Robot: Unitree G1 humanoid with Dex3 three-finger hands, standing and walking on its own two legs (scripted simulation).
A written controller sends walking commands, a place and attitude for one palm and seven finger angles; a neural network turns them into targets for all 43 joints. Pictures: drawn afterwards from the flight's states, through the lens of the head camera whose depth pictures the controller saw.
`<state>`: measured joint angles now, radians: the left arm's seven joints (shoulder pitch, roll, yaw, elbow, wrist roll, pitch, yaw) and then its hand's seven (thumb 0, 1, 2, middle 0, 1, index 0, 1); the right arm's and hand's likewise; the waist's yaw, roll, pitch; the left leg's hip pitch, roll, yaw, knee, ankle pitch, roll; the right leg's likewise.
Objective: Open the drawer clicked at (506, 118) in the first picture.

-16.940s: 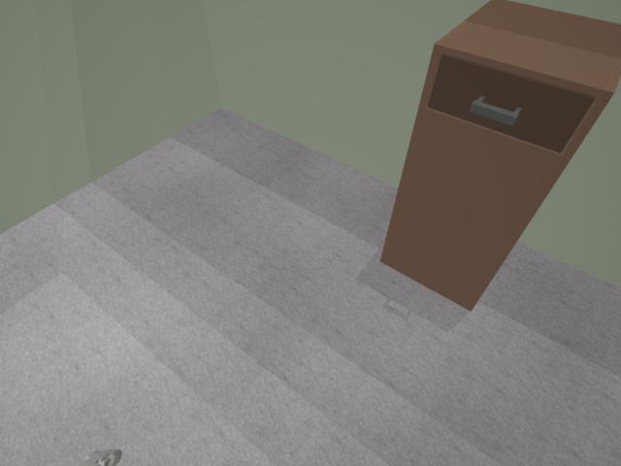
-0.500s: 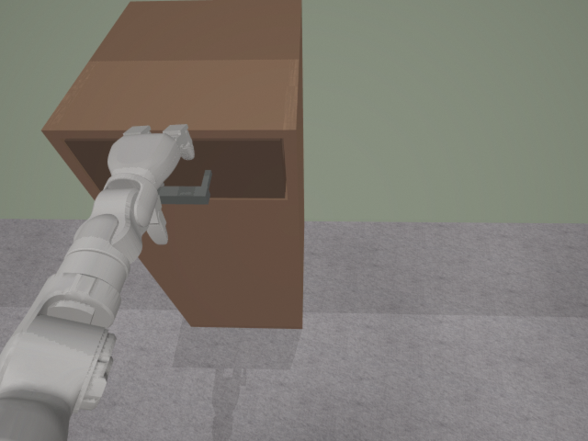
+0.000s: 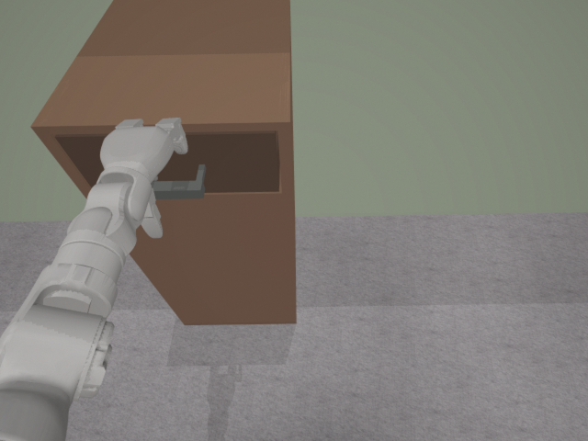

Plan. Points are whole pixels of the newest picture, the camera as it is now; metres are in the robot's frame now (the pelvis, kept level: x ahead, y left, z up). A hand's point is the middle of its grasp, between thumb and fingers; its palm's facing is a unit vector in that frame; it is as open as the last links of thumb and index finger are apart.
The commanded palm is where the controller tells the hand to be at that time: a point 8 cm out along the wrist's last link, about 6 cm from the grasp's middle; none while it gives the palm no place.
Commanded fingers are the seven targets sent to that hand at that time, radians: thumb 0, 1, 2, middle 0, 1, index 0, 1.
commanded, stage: re-aim the fingers above the handle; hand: left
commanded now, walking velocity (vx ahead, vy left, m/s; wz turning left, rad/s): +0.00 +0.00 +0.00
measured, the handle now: (173, 180) +0.52 +0.19 +0.03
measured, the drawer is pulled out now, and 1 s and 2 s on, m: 0.00 0.00 0.00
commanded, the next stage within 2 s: lower the fingers behind the handle in 1.18 s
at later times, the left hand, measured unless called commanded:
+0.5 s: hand (153, 176) +0.48 +0.20 +0.08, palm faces -0.01 -0.03 -1.00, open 13.4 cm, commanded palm +0.47 +0.21 +0.14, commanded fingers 0.00 -0.50 0.30 -0.30 -1.20 -0.30 -1.20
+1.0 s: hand (153, 176) +0.48 +0.20 +0.08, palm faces -0.02 -0.03 -1.00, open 13.4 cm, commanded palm +0.47 +0.21 +0.14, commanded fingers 0.00 -0.50 0.30 -0.30 -1.20 -0.30 -1.20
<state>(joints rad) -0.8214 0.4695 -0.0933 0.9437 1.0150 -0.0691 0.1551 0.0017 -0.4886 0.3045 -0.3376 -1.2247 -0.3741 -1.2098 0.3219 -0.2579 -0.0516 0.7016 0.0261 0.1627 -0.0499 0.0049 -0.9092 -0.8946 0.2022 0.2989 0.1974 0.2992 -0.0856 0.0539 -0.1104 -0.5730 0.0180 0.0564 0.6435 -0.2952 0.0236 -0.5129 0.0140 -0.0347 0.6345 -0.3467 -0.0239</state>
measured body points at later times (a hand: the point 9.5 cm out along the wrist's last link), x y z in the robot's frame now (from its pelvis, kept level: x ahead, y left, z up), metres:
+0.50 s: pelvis -0.01 +0.01 +0.00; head +0.05 +0.00 +0.44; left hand +0.47 +0.20 +0.14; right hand +0.01 -0.26 -0.14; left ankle +0.00 +0.11 -0.72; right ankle -0.03 -0.11 -0.72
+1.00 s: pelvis -0.02 +0.01 -0.01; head +0.05 +0.00 +0.44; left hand +0.47 +0.20 +0.14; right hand -0.01 -0.27 -0.13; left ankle +0.00 +0.11 -0.72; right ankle -0.03 -0.11 -0.72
